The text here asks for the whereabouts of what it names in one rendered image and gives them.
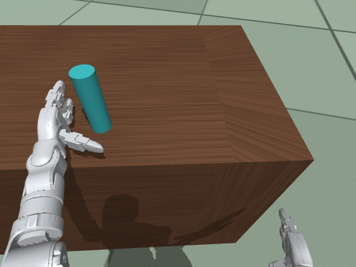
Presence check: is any left robot arm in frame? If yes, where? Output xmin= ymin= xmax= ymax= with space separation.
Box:
xmin=0 ymin=139 xmax=70 ymax=267

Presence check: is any right robot hand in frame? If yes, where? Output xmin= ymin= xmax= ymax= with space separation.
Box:
xmin=269 ymin=208 xmax=313 ymax=267

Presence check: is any can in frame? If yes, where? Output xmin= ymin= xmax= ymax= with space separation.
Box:
xmin=68 ymin=65 xmax=112 ymax=134

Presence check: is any left robot hand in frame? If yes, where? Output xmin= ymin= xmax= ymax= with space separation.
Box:
xmin=37 ymin=80 xmax=103 ymax=153

